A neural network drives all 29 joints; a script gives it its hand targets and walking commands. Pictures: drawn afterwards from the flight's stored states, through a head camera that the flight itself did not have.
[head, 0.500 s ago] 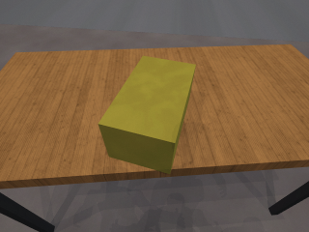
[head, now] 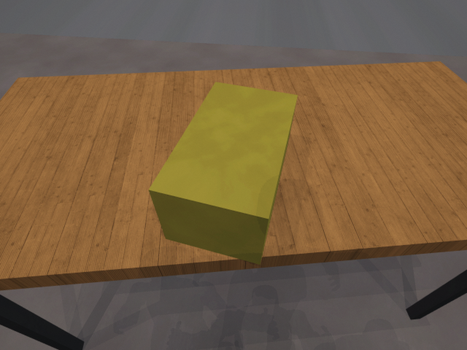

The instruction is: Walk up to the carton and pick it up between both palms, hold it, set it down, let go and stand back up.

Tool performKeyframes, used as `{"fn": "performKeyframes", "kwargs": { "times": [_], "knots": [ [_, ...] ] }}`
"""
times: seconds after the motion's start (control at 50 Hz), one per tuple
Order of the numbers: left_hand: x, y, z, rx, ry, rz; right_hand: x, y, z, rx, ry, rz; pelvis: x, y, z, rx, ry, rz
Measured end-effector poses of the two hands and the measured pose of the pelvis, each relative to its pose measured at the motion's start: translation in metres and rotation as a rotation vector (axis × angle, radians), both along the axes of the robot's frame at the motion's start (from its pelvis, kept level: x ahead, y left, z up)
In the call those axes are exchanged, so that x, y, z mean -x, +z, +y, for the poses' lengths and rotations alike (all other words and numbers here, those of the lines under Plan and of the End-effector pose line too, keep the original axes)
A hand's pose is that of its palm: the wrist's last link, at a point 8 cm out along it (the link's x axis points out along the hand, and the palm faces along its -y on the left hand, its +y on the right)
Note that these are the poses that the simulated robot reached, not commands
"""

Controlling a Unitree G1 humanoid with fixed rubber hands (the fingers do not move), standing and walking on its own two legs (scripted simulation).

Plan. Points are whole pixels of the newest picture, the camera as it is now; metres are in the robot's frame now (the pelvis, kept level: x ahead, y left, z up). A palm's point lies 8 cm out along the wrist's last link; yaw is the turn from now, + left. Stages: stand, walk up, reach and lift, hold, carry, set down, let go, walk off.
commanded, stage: stand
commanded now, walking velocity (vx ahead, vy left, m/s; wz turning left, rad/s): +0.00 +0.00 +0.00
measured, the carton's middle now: (235, 163) +0.45 +0.00 +0.07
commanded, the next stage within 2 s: none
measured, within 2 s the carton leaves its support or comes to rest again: neither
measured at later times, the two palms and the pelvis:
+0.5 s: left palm out of the picture +0.08 +0.30 -0.11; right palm out of the picture +0.06 -0.30 -0.13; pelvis +0.00 -0.01 +0.00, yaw +0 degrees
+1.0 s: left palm out of the picture +0.08 +0.28 -0.11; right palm out of the picture +0.05 -0.32 -0.12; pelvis +0.00 -0.02 +0.00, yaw +0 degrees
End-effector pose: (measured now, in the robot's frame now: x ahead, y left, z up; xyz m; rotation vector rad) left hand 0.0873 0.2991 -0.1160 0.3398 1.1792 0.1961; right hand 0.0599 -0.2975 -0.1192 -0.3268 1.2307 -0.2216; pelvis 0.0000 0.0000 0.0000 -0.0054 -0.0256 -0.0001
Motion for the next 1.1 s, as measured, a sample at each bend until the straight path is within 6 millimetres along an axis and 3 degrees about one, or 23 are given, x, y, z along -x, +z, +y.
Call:
{"fn": "performKeyframes", "kwargs": {
  "times": [0.16,0.4,0.88,1.1],
  "knots": [
    [-0.004,0.004,0.002,-0.009,0.001,-0.020,-0.008,-0.001,0.003,-0.009,0.003,-0.015,-0.003,0.000,0.000,-0.003,0.008,-0.003],
    [0.008,0.007,0.006,-0.036,0.028,0.008,-0.005,-0.005,-0.002,-0.015,0.010,0.001,-0.004,0.000,-0.005,-0.006,0.010,-0.002],
    [0.007,0.004,-0.019,-0.011,0.015,-0.007,0.004,-0.005,-0.018,-0.024,0.000,0.000,0.000,0.000,-0.019,-0.004,0.009,-0.009],
    [0.010,0.005,-0.018,-0.019,0.025,-0.006,0.009,-0.005,-0.021,-0.019,0.001,0.006,0.003,0.000,-0.023,-0.006,0.002,-0.011]
  ]
}}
